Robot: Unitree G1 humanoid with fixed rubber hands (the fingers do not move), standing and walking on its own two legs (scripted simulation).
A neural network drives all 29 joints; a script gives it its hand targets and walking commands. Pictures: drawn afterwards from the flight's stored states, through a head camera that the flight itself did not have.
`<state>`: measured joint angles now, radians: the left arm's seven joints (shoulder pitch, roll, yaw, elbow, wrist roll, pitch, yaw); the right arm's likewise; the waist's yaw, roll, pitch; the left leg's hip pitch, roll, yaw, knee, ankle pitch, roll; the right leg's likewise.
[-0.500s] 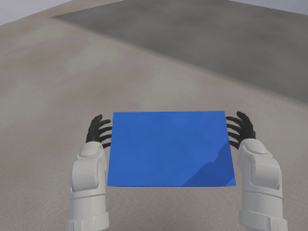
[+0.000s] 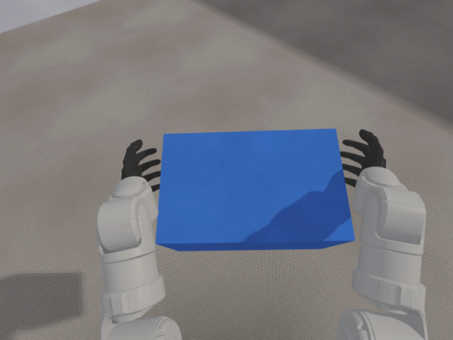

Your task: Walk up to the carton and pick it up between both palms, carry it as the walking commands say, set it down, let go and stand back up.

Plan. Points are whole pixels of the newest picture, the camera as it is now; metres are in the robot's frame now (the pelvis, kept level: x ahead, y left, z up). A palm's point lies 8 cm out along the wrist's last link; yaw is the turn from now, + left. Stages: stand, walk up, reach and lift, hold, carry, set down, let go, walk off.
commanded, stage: carry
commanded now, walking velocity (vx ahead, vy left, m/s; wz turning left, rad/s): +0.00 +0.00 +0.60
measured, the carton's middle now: (249, 196) +0.36 -0.03 +0.03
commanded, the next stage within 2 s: none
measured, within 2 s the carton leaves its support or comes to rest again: neither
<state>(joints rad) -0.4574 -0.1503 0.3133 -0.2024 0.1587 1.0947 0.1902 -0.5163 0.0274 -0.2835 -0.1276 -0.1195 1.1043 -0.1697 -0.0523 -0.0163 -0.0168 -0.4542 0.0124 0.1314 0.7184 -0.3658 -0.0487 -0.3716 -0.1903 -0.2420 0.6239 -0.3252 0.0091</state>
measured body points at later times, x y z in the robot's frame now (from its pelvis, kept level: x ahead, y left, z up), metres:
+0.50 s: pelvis -0.05 -0.04 +0.00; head +0.02 -0.05 +0.44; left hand +0.23 +0.23 +0.10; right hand +0.35 -0.13 +0.08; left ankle -0.05 +0.08 -0.68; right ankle -0.01 -0.13 -0.73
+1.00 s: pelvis -0.11 -0.07 -0.01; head -0.07 -0.04 +0.44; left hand +0.06 +0.29 +0.10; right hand +0.29 -0.01 +0.10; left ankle -0.12 +0.07 -0.73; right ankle -0.04 -0.17 -0.70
